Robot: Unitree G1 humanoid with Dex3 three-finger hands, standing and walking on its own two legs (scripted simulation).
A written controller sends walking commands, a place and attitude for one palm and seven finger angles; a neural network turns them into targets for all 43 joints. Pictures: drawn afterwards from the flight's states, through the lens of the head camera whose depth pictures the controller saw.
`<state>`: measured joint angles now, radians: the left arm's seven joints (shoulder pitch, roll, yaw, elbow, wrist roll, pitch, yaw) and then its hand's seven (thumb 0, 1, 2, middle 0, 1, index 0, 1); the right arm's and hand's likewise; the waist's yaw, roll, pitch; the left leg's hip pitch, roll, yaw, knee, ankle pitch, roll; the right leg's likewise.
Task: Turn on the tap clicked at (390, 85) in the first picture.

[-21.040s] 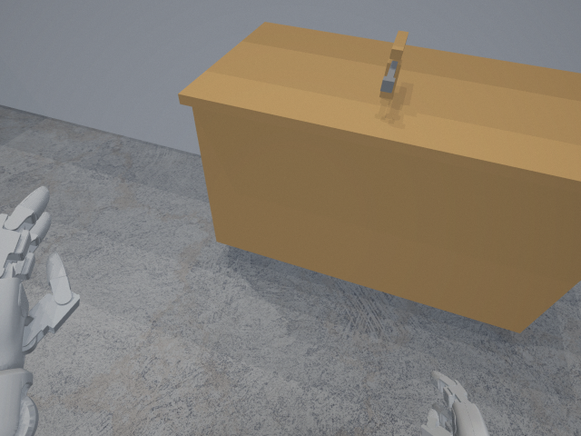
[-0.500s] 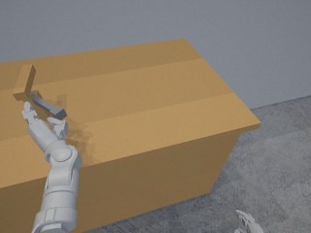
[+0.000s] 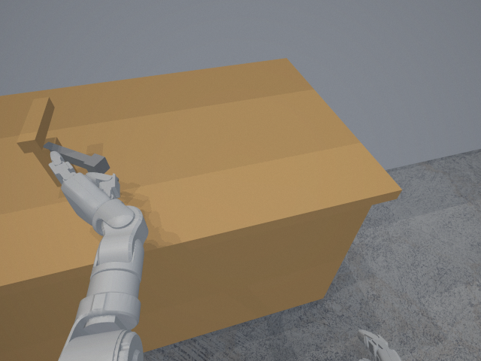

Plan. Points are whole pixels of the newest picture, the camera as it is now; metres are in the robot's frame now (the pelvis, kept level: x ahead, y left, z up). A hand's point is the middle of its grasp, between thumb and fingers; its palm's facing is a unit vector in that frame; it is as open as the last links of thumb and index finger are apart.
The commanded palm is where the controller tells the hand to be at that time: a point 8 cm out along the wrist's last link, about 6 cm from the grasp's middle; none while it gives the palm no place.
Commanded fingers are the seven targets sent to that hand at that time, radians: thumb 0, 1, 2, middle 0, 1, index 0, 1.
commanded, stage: push the lever round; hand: left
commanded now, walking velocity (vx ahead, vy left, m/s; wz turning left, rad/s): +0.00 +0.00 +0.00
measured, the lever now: (97, 165) +0.42 +0.29 +0.11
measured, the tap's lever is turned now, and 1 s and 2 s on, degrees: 51 73 73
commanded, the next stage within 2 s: lift the hand up off the lever in 0.70 s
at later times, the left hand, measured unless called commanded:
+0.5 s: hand (127, 167) +0.42 +0.23 +0.11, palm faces +0.84 -0.54 -0.07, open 7.6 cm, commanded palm +0.37 +0.25 +0.11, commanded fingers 0.00 0.90 0.90 -0.15 -0.15 -0.15 -0.15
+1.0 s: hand (117, 161) +0.42 +0.25 +0.12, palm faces +0.84 -0.54 -0.04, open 7.8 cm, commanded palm +0.37 +0.26 +0.11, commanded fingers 0.00 0.90 0.90 -0.15 -0.15 -0.15 -0.15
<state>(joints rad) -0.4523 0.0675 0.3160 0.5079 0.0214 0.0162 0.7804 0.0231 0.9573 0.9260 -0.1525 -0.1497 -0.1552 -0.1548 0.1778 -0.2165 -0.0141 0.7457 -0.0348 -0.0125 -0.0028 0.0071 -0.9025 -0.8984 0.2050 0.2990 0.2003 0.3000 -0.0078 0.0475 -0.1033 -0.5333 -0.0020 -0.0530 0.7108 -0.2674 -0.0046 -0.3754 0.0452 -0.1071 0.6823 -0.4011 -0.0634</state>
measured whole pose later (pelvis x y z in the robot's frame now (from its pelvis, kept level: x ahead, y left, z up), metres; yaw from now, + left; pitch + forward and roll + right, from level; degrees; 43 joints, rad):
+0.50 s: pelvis +0.00 -0.01 +0.00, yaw +0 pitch +7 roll -1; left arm -0.58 0.11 0.41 0.67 0.06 0.00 0.81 0.00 0.92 0.92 -0.15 -0.15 -0.16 -0.15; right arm 0.23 -0.23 -0.03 0.75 -0.05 0.01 0.01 0.01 -0.90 -0.90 0.20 0.30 0.20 0.30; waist -0.05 0.04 -0.13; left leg -0.58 0.01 -0.05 0.73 -0.28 -0.02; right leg -0.43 0.06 -0.11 0.71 -0.42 -0.08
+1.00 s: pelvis +0.01 -0.01 +0.00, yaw -1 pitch +8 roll -1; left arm -0.57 0.14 0.45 0.65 0.05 0.00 0.78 0.02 0.90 0.90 -0.15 -0.15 -0.16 -0.16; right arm 0.26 -0.23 -0.04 0.74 -0.04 0.02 0.02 0.01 -0.90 -0.90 0.20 0.30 0.20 0.30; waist -0.05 0.04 -0.13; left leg -0.57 0.01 -0.04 0.72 -0.29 -0.01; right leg -0.41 0.06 -0.09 0.69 -0.41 -0.07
